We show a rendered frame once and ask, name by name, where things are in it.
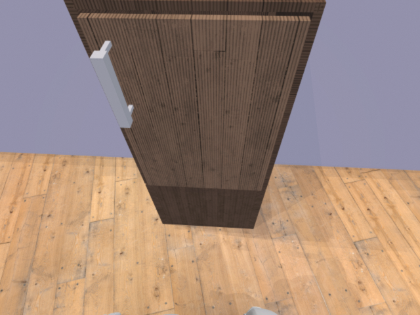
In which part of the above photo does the cupboard door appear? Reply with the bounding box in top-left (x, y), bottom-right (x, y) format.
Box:
top-left (77, 13), bottom-right (311, 191)

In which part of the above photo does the handle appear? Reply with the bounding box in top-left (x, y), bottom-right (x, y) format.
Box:
top-left (90, 41), bottom-right (134, 128)

